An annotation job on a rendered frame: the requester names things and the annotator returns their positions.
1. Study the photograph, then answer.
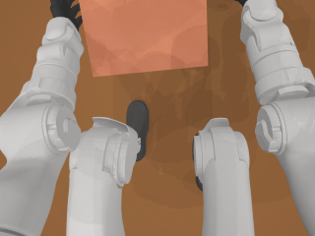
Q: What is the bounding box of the robot left forearm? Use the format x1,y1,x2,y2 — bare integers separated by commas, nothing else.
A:
6,17,85,112

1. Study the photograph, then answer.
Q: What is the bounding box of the right robot shin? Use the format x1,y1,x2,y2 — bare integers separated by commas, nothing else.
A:
198,118,250,183

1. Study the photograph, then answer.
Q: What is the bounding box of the carton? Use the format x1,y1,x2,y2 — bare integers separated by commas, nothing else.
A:
79,0,209,77

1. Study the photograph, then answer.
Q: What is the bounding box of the robot right forearm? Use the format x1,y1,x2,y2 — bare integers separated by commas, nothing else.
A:
240,0,315,106

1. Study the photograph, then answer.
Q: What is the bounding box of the right robot upper arm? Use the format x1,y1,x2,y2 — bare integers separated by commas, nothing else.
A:
255,96,315,236

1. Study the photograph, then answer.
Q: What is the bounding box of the robot left hand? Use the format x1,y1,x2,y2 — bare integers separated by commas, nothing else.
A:
50,0,83,31

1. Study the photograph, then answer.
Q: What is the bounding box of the left robot upper arm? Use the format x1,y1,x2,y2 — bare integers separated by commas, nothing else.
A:
0,102,82,236

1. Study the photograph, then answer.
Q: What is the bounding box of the robot right foot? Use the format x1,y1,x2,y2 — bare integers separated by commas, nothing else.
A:
192,133,203,192

